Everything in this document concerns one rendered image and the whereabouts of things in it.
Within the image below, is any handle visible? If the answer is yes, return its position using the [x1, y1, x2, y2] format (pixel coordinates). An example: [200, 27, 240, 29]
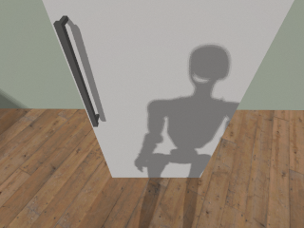
[53, 15, 100, 127]

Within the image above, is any fridge door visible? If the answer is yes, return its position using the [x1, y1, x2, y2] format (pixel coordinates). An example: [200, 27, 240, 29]
[42, 0, 294, 178]

